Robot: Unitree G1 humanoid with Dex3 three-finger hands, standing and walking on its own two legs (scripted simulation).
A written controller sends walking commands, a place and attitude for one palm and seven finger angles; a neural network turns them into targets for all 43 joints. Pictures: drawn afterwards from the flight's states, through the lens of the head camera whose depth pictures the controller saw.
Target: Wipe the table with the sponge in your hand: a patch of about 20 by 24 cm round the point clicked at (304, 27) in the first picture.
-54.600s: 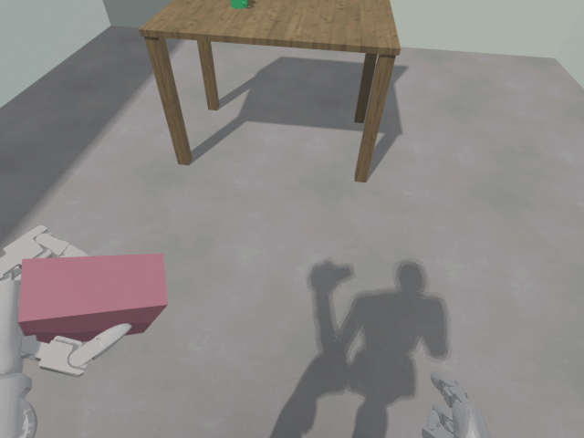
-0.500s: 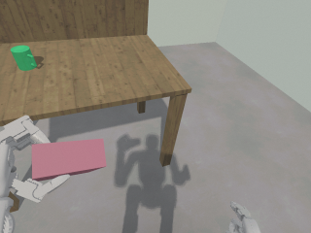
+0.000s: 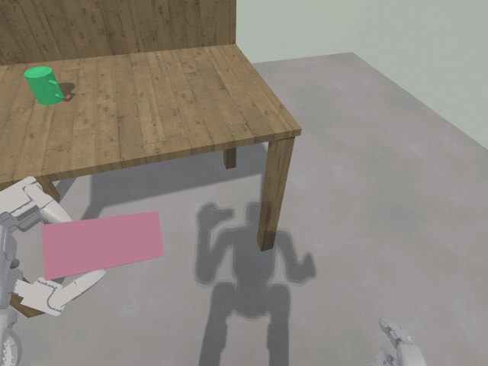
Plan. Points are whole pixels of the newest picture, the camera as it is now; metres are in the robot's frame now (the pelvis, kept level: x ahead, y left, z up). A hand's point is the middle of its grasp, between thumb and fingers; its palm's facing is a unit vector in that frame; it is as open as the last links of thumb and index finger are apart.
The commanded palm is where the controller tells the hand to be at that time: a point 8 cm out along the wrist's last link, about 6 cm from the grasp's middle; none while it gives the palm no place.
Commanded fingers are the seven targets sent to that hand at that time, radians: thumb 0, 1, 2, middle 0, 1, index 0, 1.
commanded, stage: stop stepping back and stand still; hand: left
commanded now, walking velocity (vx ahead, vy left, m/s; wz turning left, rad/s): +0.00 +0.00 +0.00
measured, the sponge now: (115, 245) +0.23 +0.18 +0.16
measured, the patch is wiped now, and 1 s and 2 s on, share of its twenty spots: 1.00 1.00 1.00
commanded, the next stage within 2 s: stand and wait in 0.56 s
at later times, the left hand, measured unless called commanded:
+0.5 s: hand (53, 223) +0.25 +0.26 +0.17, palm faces +0.40 -0.85 -0.35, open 9.2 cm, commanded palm +0.19 +0.30 +0.19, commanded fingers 0.00 0.10 1.30 -1.20 -1.60 -1.20 -1.60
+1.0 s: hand (45, 238) +0.23 +0.26 +0.17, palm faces +0.39 -0.86 -0.33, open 9.2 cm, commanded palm +0.18 +0.30 +0.19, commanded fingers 0.00 0.10 1.30 -1.20 -1.60 -1.20 -1.60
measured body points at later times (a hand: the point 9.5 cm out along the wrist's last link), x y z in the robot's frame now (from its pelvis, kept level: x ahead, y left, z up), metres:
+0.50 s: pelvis +0.03 +0.02 +0.02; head +0.04 +0.02 +0.47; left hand +0.22 +0.30 +0.19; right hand +0.23 -0.20 -0.05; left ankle +0.03 +0.13 -0.72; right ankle +0.04 -0.11 -0.72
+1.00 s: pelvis +0.02 +0.02 +0.02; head +0.01 +0.03 +0.47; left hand +0.20 +0.30 +0.19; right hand +0.19 -0.21 -0.06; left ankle +0.03 +0.13 -0.72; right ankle +0.04 -0.11 -0.72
